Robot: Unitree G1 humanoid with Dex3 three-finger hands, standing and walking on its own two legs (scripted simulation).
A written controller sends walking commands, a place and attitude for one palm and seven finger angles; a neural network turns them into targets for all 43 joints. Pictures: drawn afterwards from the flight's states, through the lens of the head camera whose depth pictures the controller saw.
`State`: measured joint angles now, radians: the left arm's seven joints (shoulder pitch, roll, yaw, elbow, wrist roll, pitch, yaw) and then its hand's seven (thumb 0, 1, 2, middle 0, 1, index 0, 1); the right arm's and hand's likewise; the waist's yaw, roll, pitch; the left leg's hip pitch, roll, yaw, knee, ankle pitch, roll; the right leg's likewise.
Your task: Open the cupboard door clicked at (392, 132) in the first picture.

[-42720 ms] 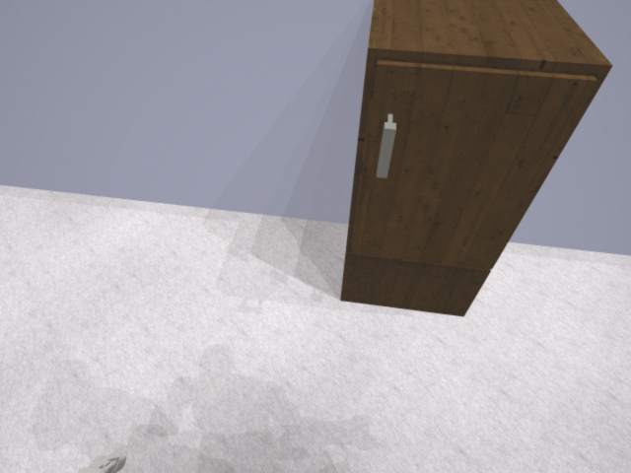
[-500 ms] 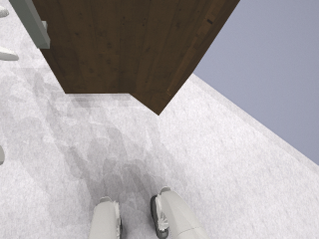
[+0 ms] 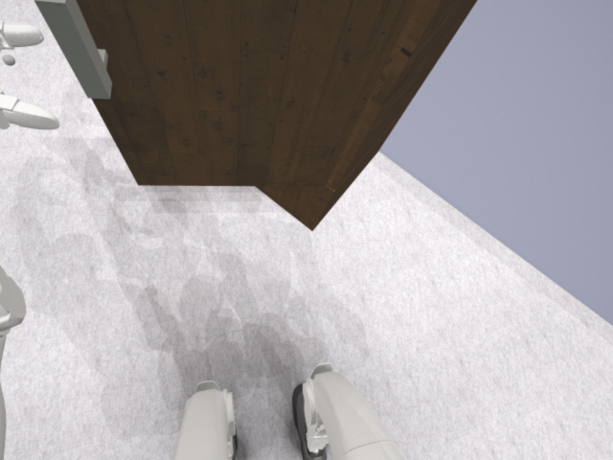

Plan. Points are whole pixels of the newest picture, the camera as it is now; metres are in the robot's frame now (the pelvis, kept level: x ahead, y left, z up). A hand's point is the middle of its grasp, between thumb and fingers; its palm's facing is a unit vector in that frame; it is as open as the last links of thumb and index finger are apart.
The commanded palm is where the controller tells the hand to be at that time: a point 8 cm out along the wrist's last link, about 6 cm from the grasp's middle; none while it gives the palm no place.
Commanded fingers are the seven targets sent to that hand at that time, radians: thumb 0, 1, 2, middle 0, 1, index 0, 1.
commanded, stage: slide the fingers in behind the handle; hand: left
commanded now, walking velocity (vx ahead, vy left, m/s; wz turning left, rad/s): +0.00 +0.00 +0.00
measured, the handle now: (82, 33) +0.60 +0.20 +0.07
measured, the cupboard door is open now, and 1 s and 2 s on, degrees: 42 41 42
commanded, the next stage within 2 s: close the thumb around the handle in 1.52 s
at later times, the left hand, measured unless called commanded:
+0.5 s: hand (54, 62) +0.55 +0.22 +0.08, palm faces -0.04 -1.00 -0.03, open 14.0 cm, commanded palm +0.53 +0.25 +0.07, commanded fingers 0.00 -0.50 0.30 -0.30 -1.20 -0.30 -1.20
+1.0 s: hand (91, 61) +0.56 +0.19 +0.08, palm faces -0.03 -1.00 -0.02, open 13.9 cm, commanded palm +0.54 +0.22 +0.07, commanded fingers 0.00 -0.50 0.30 -0.30 -1.20 -0.30 -1.20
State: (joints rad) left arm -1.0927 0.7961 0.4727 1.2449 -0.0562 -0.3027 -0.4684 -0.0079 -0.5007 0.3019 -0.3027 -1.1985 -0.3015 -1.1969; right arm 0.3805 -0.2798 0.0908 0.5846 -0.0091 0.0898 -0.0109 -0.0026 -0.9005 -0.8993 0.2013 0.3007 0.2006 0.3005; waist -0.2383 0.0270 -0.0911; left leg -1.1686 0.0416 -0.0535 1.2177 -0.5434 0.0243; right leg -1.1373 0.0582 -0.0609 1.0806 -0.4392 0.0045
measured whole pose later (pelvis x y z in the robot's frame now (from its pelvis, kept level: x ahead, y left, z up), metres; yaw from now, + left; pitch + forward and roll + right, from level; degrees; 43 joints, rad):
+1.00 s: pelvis +0.00 -0.01 +0.00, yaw +0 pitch +28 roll -4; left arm -1.08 0.62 0.42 1.23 -0.03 -0.35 -0.29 -0.01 -0.50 0.30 -0.30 -1.20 -0.31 -1.20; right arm 0.40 -0.27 0.07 0.60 -0.03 0.07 0.01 0.00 -0.90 -0.90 0.20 0.30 0.20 0.30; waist -0.24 0.04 -0.10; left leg -1.15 0.04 -0.03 1.20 -0.54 0.02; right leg -1.14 0.05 -0.04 1.10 -0.44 0.00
